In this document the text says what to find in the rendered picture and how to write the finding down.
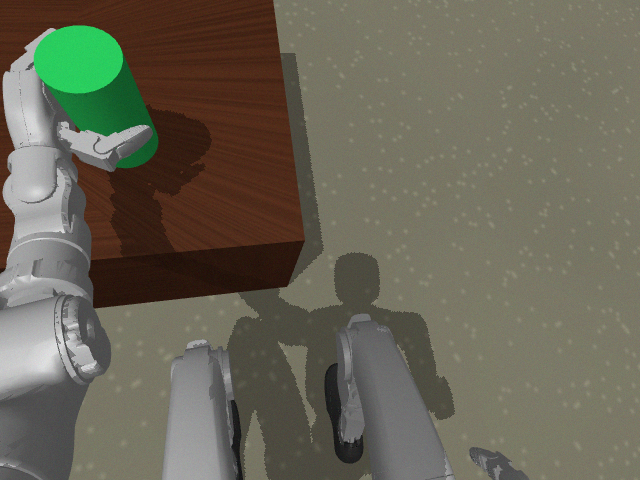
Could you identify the left robot hand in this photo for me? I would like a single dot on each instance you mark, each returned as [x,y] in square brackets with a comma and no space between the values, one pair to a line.
[35,118]

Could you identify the right robot hand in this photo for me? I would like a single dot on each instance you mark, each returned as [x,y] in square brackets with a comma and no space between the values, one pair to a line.
[496,465]

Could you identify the can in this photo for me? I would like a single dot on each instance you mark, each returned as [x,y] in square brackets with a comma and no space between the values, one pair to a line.
[86,71]

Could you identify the right robot foot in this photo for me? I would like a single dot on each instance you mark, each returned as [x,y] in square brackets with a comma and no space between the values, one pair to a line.
[346,452]

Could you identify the left robot arm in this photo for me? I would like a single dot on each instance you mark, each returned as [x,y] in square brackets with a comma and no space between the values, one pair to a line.
[52,345]

